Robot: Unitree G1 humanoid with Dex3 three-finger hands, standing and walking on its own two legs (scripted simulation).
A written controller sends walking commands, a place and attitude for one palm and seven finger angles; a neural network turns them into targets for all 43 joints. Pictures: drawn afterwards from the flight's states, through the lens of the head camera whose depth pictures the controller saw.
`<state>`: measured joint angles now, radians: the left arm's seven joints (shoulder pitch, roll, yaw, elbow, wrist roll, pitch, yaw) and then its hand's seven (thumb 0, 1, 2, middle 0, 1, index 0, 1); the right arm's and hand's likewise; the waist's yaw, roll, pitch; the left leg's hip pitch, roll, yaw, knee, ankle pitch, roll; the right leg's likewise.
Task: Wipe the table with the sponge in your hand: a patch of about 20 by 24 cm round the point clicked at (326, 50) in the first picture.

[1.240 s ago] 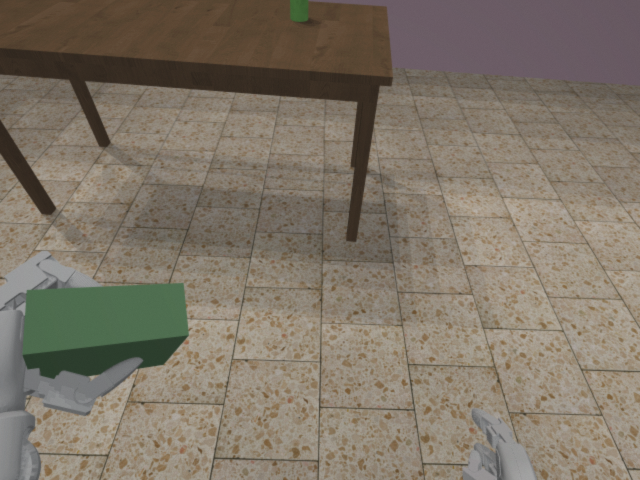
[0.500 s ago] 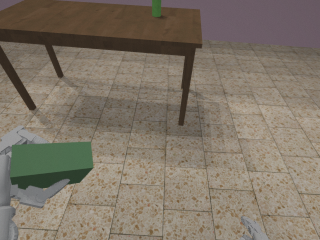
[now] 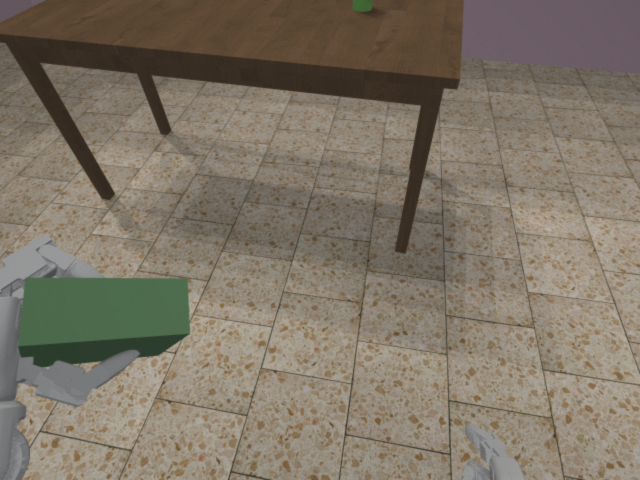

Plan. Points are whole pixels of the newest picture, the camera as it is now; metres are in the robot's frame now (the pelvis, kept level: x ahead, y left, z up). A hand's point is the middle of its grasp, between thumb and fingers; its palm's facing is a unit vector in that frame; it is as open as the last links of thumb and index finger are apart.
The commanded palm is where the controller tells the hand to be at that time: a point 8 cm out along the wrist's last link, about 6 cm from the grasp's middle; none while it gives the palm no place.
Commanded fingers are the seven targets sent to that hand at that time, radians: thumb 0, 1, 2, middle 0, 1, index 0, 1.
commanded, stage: walk to a spot facing it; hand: left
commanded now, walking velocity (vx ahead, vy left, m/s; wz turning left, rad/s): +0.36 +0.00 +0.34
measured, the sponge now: (128, 323) +0.23 +0.19 +0.15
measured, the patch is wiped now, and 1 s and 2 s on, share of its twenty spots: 0.00 0.00 0.00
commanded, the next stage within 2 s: turn to face it in 1.12 s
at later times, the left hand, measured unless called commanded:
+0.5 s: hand (76, 208) +0.35 +0.28 +0.19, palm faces +0.48 -0.76 -0.43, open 9.5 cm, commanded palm +0.27 +0.31 +0.19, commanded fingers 0.00 0.10 1.30 -1.20 -1.60 -1.20 -1.60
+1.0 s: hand (128, 158) +0.45 +0.26 +0.18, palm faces +0.55 -0.68 -0.49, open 9.5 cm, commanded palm +0.37 +0.30 +0.19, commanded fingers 0.00 0.10 1.30 -1.20 -1.60 -1.20 -1.60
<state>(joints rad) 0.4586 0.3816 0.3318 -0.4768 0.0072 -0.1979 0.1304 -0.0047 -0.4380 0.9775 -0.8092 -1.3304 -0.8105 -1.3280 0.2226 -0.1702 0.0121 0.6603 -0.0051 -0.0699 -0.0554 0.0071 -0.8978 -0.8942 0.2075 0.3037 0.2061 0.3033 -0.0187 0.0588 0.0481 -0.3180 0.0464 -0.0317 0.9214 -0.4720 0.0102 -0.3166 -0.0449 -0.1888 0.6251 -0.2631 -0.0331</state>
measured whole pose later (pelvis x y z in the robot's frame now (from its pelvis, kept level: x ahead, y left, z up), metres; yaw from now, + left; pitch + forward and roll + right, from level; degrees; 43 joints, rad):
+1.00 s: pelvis +0.30 -0.02 +0.02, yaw +18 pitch +0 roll +2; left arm 0.50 0.38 0.34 -0.54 0.01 -0.20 0.14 0.00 -0.44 0.98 -0.81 -1.33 -0.81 -1.33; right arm 0.19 -0.28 -0.06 0.60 0.00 -0.03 -0.07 0.01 -0.90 -0.89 0.20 0.30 0.20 0.30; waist -0.02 -0.03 0.10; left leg -0.56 0.11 0.13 0.96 -0.34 -0.02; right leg -0.14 -0.15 -0.28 0.50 -0.34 0.01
